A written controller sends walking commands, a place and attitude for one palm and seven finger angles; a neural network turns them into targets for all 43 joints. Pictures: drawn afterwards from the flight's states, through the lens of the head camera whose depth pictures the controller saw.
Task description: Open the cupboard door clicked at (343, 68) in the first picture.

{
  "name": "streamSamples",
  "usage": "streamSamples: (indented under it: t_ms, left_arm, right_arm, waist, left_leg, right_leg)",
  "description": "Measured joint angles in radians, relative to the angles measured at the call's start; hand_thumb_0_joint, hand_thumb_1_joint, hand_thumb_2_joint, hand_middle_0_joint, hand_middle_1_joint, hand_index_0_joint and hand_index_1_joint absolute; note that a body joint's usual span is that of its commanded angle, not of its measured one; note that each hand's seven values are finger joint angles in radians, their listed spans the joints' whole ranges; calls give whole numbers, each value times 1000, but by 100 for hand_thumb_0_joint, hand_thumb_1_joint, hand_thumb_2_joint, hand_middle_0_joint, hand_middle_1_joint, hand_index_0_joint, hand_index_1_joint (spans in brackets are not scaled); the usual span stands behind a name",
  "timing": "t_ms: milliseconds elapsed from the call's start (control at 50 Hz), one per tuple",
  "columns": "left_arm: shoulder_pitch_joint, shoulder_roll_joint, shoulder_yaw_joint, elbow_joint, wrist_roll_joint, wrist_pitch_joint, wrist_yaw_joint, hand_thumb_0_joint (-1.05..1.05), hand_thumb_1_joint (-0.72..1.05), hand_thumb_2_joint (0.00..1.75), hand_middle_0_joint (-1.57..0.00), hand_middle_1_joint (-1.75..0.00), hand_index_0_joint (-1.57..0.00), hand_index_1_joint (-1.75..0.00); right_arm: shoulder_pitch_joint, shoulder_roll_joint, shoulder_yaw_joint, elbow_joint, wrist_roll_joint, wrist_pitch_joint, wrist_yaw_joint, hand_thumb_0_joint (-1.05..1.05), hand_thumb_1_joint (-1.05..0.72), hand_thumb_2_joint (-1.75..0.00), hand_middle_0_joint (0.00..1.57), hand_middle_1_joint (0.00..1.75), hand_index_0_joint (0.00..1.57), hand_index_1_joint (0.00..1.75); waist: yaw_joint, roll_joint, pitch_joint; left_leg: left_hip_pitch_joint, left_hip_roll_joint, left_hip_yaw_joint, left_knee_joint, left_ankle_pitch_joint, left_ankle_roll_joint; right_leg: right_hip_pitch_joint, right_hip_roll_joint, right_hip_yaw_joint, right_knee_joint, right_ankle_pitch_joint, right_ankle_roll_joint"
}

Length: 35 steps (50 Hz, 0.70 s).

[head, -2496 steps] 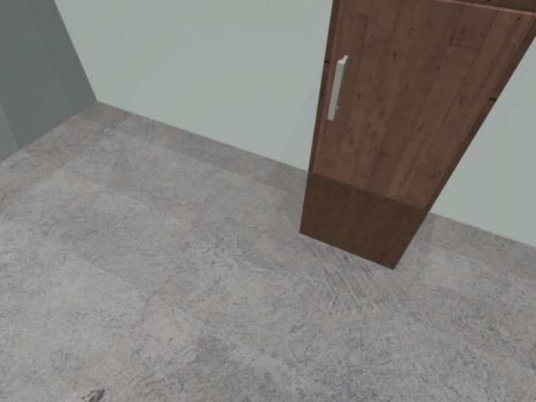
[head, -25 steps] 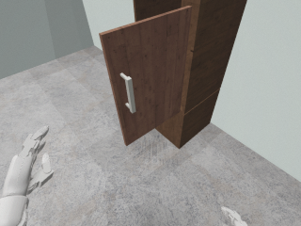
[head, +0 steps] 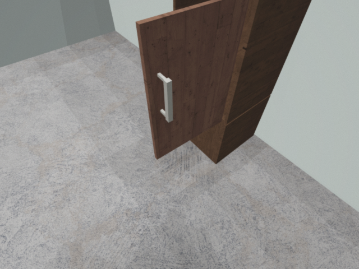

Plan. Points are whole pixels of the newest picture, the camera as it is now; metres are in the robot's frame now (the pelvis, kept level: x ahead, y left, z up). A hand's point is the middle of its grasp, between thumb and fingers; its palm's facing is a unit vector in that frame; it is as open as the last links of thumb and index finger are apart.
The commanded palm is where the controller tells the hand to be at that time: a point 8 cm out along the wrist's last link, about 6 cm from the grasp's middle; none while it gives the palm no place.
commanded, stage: let the arm hang, fingers relaxed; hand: left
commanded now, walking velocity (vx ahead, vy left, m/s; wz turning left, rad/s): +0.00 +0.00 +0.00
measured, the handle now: (165, 98) +0.60 +0.09 +0.01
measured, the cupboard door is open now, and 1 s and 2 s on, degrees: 87 87 87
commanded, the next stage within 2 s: look to check the result in 0.52 s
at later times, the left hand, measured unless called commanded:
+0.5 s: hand out of the picture -0.01 +0.18 -0.18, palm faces +0.02 -0.98 -0.18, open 7.4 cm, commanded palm none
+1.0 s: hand out of the picture -0.02 +0.18 -0.18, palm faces +0.02 -0.98 -0.20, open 7.4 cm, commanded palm none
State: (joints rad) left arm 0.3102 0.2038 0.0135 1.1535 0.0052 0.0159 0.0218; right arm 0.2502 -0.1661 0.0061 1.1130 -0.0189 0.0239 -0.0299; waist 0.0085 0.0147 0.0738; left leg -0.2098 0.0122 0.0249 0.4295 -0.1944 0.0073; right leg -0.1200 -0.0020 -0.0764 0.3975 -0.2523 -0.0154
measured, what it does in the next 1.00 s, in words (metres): stands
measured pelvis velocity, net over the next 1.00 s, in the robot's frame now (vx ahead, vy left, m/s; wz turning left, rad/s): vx -0.01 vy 0.01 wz -0.01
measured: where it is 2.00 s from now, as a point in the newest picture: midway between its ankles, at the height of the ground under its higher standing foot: outside the picture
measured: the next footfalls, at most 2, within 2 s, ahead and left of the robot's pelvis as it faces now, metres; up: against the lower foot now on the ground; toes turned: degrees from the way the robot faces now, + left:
none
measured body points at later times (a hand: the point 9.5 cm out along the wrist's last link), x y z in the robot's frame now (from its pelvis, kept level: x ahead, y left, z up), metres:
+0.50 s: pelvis -0.02 +0.01 +0.00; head -0.01 +0.01 +0.45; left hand -0.01 +0.23 -0.16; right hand -0.04 -0.20 -0.17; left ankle +0.02 +0.11 -0.74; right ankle -0.02 -0.11 -0.74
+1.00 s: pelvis -0.01 +0.01 +0.00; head +0.00 +0.00 +0.45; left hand -0.01 +0.23 -0.16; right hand -0.01 -0.21 -0.16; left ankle +0.02 +0.11 -0.74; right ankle -0.02 -0.11 -0.74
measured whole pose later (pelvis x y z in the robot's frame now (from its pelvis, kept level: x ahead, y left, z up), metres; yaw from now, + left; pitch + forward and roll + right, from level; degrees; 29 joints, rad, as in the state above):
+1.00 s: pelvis -0.01 +0.01 +0.00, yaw -1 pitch -1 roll +0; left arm 0.27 0.15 0.01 1.16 0.01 -0.01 0.03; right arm 0.25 -0.15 -0.01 1.15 -0.02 0.01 -0.03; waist -0.01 0.01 0.05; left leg -0.22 0.00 0.05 0.41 -0.17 0.02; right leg -0.15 -0.02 -0.06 0.42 -0.24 -0.01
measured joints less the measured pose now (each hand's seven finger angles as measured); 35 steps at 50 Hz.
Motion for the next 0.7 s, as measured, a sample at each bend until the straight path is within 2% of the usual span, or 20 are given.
streamSamples:
  t_ms: [140, 360, 700]
  left_arm:
    - [-22, -30, -6, 9, 1, -8, 5, 1, 91, 90, -20, -30, -20, -30]
    - [-53, -69, -6, -8, 4, -17, 7, 1, 91, 90, -20, -30, -20, -30]
    - [-24, -61, 1, 3, 3, -18, 9, 1, 91, 90, -20, -30, -20, -30]
  right_arm:
    - [5, 13, -1, 28, -3, -3, 1, 1, -92, -90, 20, 30, 20, 30]
    - [28, 32, -9, 36, -7, -10, 3, 0, -91, -90, 20, 30, 20, 30]
    - [36, 34, -15, 35, -4, -12, 2, 0, -91, -90, 20, 30, 20, 30]
  waist:
    - [-6, 15, -20]
    - [-20, -2, -41]
    - [-19, -1, -26]
  left_leg:
    - [6, -15, 12, -22, 21, 11]
    - [-5, -18, 22, -20, 29, 15]
    - [-12, -13, 26, -18, 30, 14]
  right_leg:
    - [-11, -16, 11, 11, 7, 11]
    - [-34, -21, 21, 30, 9, 14]
    - [-41, -16, 24, 30, 12, 12]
